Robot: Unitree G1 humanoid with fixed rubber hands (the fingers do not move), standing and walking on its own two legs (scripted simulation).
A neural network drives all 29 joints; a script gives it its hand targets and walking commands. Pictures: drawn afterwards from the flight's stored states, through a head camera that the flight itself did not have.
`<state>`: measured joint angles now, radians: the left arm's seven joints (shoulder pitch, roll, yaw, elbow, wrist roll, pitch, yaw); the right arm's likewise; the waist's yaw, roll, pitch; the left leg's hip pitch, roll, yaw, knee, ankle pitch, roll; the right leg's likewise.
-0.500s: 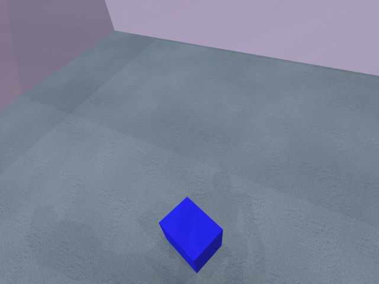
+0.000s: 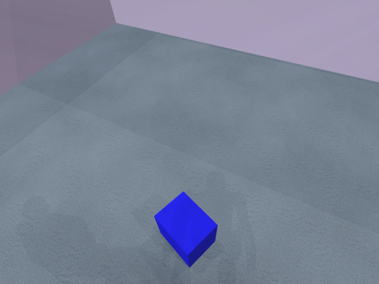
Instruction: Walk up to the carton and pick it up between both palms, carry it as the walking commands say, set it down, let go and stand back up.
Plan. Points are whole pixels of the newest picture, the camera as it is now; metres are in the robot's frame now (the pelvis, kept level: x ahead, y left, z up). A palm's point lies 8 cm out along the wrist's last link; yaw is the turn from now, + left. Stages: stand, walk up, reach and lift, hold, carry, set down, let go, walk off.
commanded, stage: walk up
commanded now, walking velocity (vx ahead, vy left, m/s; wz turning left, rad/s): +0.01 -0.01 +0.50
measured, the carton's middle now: (186, 229) +0.45 +0.05 -0.66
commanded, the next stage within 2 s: none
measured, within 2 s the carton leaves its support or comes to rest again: neither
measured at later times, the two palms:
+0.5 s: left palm out of the picture -0.04 +0.31 -0.16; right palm out of the picture +0.08 -0.20 -0.11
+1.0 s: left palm out of the picture +0.02 +0.16 -0.10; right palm (333, 241) +0.23 -0.33 -0.14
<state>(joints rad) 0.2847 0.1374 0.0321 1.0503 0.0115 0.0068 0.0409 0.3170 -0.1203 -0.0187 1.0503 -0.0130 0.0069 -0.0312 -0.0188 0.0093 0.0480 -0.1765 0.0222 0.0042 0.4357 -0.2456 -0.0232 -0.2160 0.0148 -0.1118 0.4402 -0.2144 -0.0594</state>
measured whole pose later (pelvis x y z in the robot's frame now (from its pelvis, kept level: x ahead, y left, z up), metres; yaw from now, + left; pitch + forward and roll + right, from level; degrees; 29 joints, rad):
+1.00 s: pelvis +0.07 -0.09 +0.00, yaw +30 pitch +4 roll +3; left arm 0.24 0.19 0.02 0.75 0.05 0.04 -0.02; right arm 0.30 -0.31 -0.13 0.88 -0.02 0.09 -0.05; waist 0.02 0.05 0.05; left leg -0.62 0.00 0.00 1.17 -0.41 -0.05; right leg -0.25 -0.03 -0.08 0.46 -0.27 -0.04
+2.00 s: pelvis +0.13 -0.22 +0.00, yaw +40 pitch +0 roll -1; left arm 0.28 0.20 0.04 0.91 0.02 0.06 0.01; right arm 0.25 -0.21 -0.02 0.98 -0.01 0.02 0.00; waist -0.01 -0.04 0.02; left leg -0.19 0.02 0.06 0.50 -0.32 0.03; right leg -0.31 -0.09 -0.06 0.64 -0.41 0.03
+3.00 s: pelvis +0.12 -0.23 -0.03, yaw +41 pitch +14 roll +0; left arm 0.07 0.13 0.06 0.57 0.01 0.37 -0.04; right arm 0.07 -0.13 -0.06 0.56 -0.05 0.37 0.03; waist 0.00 0.01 -0.04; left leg -0.64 -0.01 0.04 0.76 -0.37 0.03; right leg -0.68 -0.01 -0.01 0.74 -0.32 0.01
